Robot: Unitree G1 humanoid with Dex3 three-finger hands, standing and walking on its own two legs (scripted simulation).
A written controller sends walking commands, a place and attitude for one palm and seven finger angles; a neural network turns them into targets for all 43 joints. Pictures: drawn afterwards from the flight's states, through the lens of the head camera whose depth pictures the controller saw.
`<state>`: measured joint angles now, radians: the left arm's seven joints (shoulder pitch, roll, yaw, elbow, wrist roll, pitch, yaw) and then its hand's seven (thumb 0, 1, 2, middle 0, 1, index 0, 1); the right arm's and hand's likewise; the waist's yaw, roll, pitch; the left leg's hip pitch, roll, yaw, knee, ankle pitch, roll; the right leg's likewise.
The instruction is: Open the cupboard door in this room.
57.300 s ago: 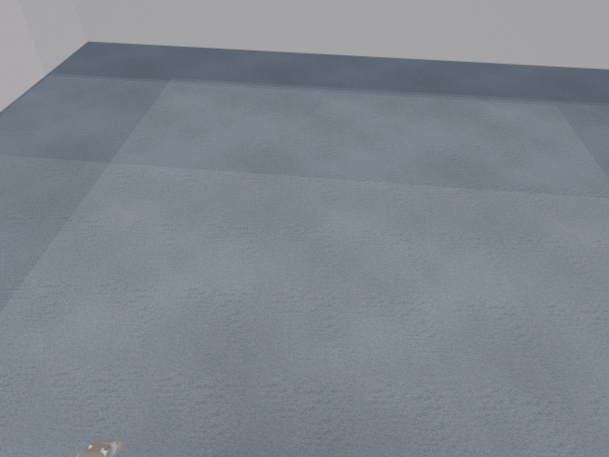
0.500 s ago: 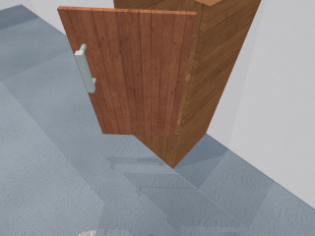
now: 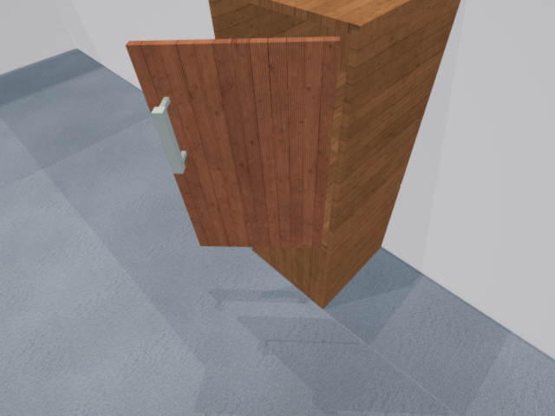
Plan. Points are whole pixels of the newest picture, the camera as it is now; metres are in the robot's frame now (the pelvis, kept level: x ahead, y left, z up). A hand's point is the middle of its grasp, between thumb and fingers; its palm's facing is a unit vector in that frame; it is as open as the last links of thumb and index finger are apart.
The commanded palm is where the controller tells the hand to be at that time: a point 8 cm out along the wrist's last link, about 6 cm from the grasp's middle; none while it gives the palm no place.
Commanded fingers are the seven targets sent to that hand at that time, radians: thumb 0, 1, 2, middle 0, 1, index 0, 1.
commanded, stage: come to a stop and stand still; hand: left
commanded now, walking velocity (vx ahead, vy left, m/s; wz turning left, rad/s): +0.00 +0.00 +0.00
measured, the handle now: (172, 136) +0.60 +0.26 +0.08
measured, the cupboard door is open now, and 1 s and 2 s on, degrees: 42 42 42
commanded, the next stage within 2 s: look again from close up in 0.44 s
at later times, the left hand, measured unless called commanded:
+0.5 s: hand out of the picture +0.02 +0.16 -0.16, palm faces -0.01 -0.97 -0.23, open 7.3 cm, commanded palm none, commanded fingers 0.00 0.90 0.90 -0.20 -0.30 -0.20 -0.30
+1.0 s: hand out of the picture +0.02 +0.15 -0.17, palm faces +0.03 -0.98 -0.22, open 7.3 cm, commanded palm none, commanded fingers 0.00 0.90 0.90 -0.20 -0.30 -0.20 -0.30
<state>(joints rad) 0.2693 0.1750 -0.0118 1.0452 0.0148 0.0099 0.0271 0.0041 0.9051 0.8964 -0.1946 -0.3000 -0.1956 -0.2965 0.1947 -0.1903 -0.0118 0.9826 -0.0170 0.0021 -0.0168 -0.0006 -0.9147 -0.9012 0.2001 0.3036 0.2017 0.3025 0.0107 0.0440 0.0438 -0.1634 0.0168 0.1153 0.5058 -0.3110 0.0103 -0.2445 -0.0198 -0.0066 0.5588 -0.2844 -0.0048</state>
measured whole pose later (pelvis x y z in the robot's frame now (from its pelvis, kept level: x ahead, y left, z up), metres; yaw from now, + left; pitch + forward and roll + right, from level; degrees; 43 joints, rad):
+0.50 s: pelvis +0.00 -0.02 +0.00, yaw +0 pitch -1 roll +1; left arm 0.24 0.16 -0.01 1.11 0.01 -0.01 0.03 0.01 0.92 0.90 -0.20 -0.30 -0.20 -0.30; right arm 0.34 -0.15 0.01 1.15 -0.02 -0.01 -0.02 0.00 -0.91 -0.90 0.20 0.30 0.20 0.30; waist -0.02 0.02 0.05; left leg -0.15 0.04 0.10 0.44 -0.27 -0.02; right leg -0.23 0.00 -0.02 0.50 -0.25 -0.03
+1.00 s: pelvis +0.01 -0.03 +0.00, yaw +1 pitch -1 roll +1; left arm 0.26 0.15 0.00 1.12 0.02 -0.02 0.03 0.01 0.92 0.90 -0.20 -0.30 -0.20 -0.30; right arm 0.26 -0.16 0.00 1.13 -0.02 -0.02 -0.03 0.00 -0.91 -0.90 0.20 0.30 0.20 0.30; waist 0.00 0.01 0.04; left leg -0.12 0.05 0.09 0.43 -0.29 -0.03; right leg -0.21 0.02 -0.03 0.50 -0.28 -0.04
